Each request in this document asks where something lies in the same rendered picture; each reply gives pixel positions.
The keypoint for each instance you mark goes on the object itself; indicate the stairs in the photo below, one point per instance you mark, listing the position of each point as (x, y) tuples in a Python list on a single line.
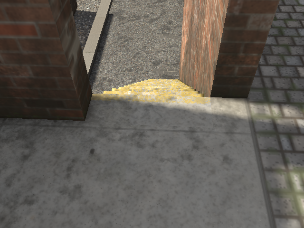
[(157, 87)]

